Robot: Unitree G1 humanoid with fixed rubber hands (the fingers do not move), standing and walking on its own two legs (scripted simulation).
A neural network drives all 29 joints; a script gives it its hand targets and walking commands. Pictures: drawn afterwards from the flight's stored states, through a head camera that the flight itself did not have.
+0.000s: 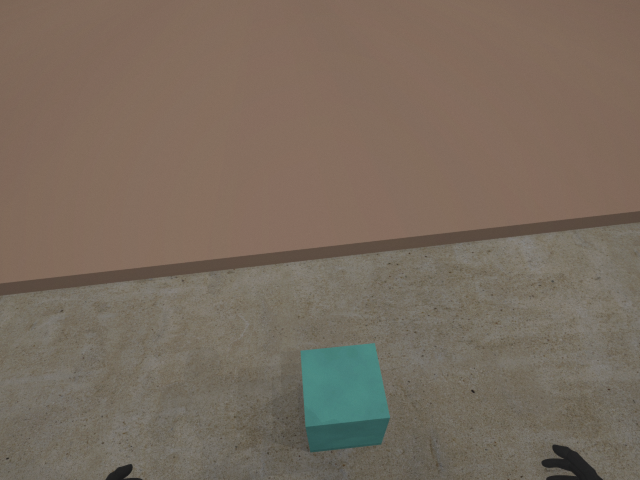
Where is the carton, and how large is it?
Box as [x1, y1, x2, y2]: [301, 343, 389, 452]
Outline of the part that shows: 374,343 301,351 305,426 310,452 381,443 389,419 389,415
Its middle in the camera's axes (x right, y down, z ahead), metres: +0.06 +0.46 +1.10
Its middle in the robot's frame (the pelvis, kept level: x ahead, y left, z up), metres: +0.44 -0.02 -0.66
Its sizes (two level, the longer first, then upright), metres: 0.210 0.200 0.250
